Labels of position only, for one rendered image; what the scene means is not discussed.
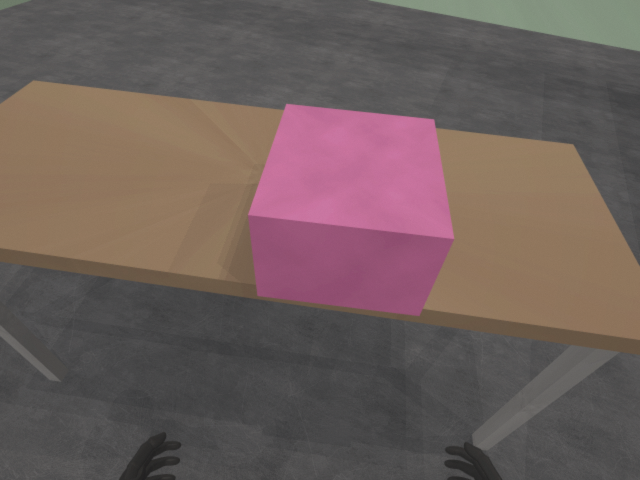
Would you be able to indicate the robot right hand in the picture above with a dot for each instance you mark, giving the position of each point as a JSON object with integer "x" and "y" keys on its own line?
{"x": 482, "y": 468}

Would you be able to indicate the robot left hand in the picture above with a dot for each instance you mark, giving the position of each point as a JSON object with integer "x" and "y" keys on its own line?
{"x": 142, "y": 464}

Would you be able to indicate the table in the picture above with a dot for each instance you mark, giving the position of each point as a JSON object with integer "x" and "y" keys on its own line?
{"x": 157, "y": 189}

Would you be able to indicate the carton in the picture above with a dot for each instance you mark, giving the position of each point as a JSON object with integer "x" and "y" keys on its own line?
{"x": 351, "y": 210}

